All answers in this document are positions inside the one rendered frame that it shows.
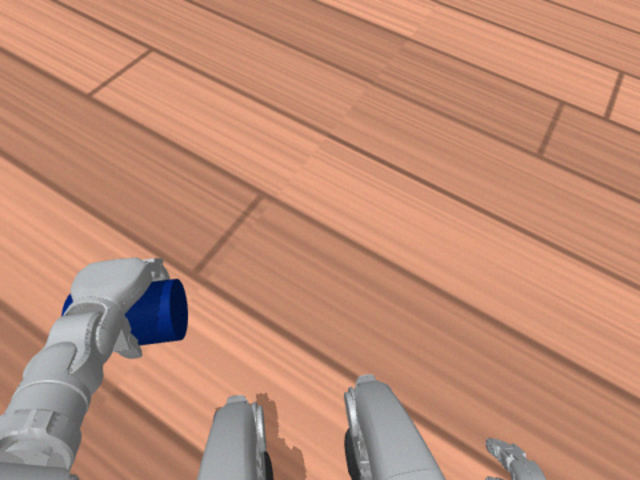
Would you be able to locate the right robot hand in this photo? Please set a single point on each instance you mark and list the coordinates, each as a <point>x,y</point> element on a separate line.
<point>514,460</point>

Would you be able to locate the left robot arm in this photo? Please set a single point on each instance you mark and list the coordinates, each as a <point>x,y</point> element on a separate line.
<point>40,429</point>

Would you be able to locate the right robot foot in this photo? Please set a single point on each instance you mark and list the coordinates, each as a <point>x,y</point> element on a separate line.
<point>351,458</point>

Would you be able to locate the can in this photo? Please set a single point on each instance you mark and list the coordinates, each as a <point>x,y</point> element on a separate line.
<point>160,315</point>

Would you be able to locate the left robot hand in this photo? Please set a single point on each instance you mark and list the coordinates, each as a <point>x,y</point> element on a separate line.
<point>123,282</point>

